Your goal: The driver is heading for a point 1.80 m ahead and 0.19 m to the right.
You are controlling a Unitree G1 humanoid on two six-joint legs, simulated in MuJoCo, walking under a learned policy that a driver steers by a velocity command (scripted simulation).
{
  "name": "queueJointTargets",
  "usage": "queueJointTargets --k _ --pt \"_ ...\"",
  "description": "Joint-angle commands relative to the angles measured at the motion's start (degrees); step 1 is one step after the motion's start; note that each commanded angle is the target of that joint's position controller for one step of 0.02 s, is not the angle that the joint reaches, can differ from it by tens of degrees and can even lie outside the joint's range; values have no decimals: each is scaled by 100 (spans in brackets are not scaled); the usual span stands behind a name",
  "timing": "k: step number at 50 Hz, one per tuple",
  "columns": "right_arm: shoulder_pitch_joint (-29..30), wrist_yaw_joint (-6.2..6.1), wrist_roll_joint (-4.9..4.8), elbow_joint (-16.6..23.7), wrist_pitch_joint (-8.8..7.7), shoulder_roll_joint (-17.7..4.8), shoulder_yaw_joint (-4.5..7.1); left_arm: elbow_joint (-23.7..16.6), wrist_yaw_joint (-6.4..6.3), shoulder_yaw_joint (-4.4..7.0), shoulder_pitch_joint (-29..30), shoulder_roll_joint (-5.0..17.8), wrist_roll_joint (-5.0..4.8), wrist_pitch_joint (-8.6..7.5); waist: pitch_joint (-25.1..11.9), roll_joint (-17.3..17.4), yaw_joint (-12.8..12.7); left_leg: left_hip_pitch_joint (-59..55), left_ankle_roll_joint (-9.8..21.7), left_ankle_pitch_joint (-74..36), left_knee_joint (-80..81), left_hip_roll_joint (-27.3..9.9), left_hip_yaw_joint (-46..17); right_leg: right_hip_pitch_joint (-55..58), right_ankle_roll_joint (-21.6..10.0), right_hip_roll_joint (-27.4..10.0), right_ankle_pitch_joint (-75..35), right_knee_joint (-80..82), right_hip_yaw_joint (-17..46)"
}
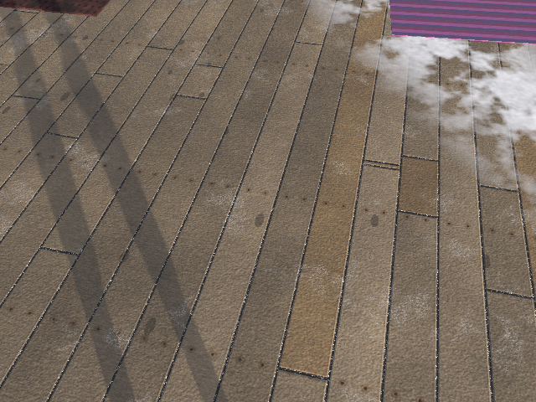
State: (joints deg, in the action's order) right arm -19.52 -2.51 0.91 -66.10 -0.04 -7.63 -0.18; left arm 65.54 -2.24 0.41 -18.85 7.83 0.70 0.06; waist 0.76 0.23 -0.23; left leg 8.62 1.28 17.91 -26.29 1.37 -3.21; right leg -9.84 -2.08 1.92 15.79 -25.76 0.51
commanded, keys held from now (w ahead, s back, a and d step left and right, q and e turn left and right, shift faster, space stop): w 1.00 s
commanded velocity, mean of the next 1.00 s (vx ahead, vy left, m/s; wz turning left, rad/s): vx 0.42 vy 0.00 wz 0.00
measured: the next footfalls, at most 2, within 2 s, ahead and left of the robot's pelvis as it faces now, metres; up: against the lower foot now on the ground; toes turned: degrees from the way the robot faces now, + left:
right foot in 0.60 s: +0.40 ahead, -0.04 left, +0.00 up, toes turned -4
left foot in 1.14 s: +0.72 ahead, +0.12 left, +0.00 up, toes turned +4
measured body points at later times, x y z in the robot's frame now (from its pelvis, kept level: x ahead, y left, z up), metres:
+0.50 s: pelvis +0.17 +0.03 -0.01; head +0.20 +0.04 +0.44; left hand +0.33 +0.25 -0.14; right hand +0.03 -0.17 -0.14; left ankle +0.01 +0.11 -0.74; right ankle +0.30 -0.07 -0.70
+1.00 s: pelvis +0.46 +0.01 +0.00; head +0.49 +0.01 +0.45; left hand +0.36 +0.23 -0.14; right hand +0.61 -0.20 -0.13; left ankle +0.63 +0.15 -0.69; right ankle +0.36 -0.04 -0.74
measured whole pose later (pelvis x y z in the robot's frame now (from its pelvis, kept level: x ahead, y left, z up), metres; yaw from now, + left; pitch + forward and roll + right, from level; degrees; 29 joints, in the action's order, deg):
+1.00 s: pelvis +0.46 +0.01 +0.00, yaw +1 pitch +0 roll -1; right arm -4.4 1.9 1.4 -52.7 -2.3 -10.3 2.1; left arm 61.9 -0.2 1.2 -27.8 8.6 0.6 -6.0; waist 2.9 1.6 -3.1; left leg 36.7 2.6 0.5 -40.7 -5.3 2.9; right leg 3.2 -5.7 5.6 14.6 -10.7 -5.0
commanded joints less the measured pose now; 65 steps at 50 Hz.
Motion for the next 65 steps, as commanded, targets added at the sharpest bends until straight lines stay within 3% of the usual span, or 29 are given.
queueJointTargets --k 1,4,6,8,9,10,11,12,14,19,24,28,29,30,31,32,33,35,37,40,51,54,56,57,58,59,60,62,65 --pt "-215 48 67 255 -11 -386 87 -91 21 174 -625 673 12 33 958 -358 -147 1358 388 1900 -70 -23 -161 -365 -600 -695 2894 871 1185" --pt "171 144 154 586 -195 -185 48 -4 36 310 -1093 900 42 -14 997 -860 -321 1849 304 736 -1277 3 476 -55 -1164 -1712 3198 1661 2616" --pt "101 215 110 683 -319 -266 91 -135 72 354 -767 963 51 -71 911 -696 -108 1369 337 693 -1202 -130 479 -479 -1161 -1730 2753 1684 2484" --pt "-733 247 22 458 -404 -131 105 -347 100 361 -126 912 -25 -108 904 -636 410 -233 452 434 -132 46 605 -1557 -876 -1242 2397 1198 1687" --pt "-1323 211 4 252 -431 -242 160 -505 111 336 212 770 -35 -160 914 -282 669 -1183 486 376 385 -36 263 -2278 -662 -842 2043 525 1174" --pt "-2022 141 46 128 -467 -748 297 -730 152 222 501 357 -58 -246 709 968 937 -1869 706 1602 1454 -1234 -1616 -3039 -351 -114 1534 -1196 169" --pt "-2507 161 11 -25 -412 -1216 441 -957 198 219 624 395 69 -301 811 1622 961 -1854 1129 2246 2041 -2211 -3249 -3695 -297 96 1543 -2461 -378" --pt "-2014 151 51 107 -380 -953 392 -943 248 278 688 669 202 -329 1127 775 647 -1371 1212 2135 1965 -2195 -3108 -3755 -350 -265 1190 -3202 -114" --pt "-1246 172 40 406 -461 -756 323 -851 352 249 508 464 125 -417 1075 302 247 -1021 1036 987 2057 -1758 -2132 -3503 -310 -514 351 -3454 -12" --pt "-1511 149 2 276 -612 -509 179 -1034 429 289 879 461 130 -321 657 452 108 -1282 849 -2635 1752 -1203 -577 -3418 -118 -417 -401 -3222 -486" --pt "-1533 112 23 270 -640 -635 126 -1613 428 148 2148 326 34 -284 852 673 254 -744 824 -3778 1754 -1048 -93 -2539 -177 -143 -892 -1382 -909" --pt "-1303 83 10 276 -689 -954 190 -1403 286 312 1096 787 -1 -329 145 696 -347 -1094 665 -6295 341 -1217 132 -797 -600 279 -808 -812 -939" --pt "-1179 86 -14 299 -664 -1031 214 -1117 243 392 230 897 -3 -374 -299 618 -730 -1004 590 -6215 -665 -1142 234 127 -707 316 -1034 -419 -891" --pt "-1147 114 -34 346 -655 -989 205 -882 190 493 -554 1128 83 -409 -709 495 -1021 -229 553 -4975 -1888 -957 304 1319 -836 -159 -760 -275 -416" --pt "-1455 167 -100 518 -632 -448 105 -832 174 623 -1179 1680 232 -422 -1419 -502 -926 1130 440 -1629 -4008 -337 599 2560 -1278 -1845 277 -63 1791" --pt "-1726 215 -151 516 -593 -496 193 -851 263 639 -888 1711 117 -349 -1653 -942 -625 2303 423 994 -5456 368 154 2672 -1886 -2595 768 1046 4220" --pt "-1180 212 -34 687 -555 -733 255 -951 289 574 -146 1441 -18 -347 -698 -492 -336 2743 506 451 -5511 -118 -54 1806 -1729 -2386 1501 1329 3614" --pt "-488 265 45 850 -564 -645 280 -1021 317 387 455 771 -6 -464 281 92 -76 2493 516 -215 -4831 -515 4 315 -1372 -1892 549 1672 2246" --pt "-643 321 146 807 -429 -431 274 -845 256 278 266 517 18 -569 309 -21 221 1954 405 -268 -4317 -674 23 -256 -1132 -1508 -473 1762 1395" --pt "-311 374 145 955 -296 -418 302 -680 223 275 -204 699 6 -669 393 -180 283 2228 272 -510 -3832 -722 256 -226 -1102 -1328 -1391 1850 816" --pt "2225 440 19 1822 -311 -463 227 -433 144 177 -1403 803 25 -653 589 -416 -337 2735 212 -1826 -907 -367 922 1267 -801 -1217 -3485 1629 120" --pt "2050 394 29 1847 -377 -599 282 -420 92 200 -1257 915 76 -639 450 -484 -106 2243 473 -1203 -555 -140 962 1726 -805 -1389 -4856 1037 33" --pt "958 308 42 1508 -442 -804 402 -425 79 232 -1106 1036 87 -611 -123 -521 367 992 701 -912 -231 191 1034 1766 -698 -1335 -5888 -228 -71" --pt "13 253 113 1212 -498 -973 493 -468 89 226 -991 1030 38 -597 -593 -416 782 -306 862 -1209 67 1 840 1141 -606 -1167 -5186 -1345 -210" --pt "-906 188 269 1060 -521 -1498 639 -682 135 137 -1068 715 -100 -608 -1349 243 982 -1973 1265 -715 96 -1398 -784 -374 -452 -768 -3027 -3181 -465" --pt "-925 262 241 1044 -465 -1773 718 -671 177 127 -1698 422 -224 -579 -1863 1140 632 -2896 2046 -837 711 -2712 -3389 -2055 -318 269 1512 -5025 -357" --pt "-444 314 34 1078 -414 -1478 663 -716 156 264 -1110 888 -69 -539 -1265 250 520 -2274 1811 -264 971 -2336 -3104 -2495 -420 -103 1047 -5228 279" --pt "403 349 10 1181 -475 -878 486 -932 203 264 -403 726 -2 -578 -73 15 178 -752 1391 -856 1432 -1865 -1717 -2441 -404 -505 197 -4622 232" --pt "157 275 -9 939 -588 -567 362 -887 302 267 -569 473 141 -377 97 216 -162 2 1084 -1761 1683 -1390 -781 -1869 -230 -672 -18 -4033 112"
